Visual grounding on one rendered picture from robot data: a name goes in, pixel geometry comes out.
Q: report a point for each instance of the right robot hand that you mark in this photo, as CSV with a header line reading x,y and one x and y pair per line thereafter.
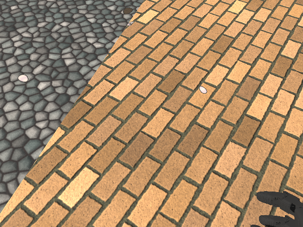
x,y
286,202

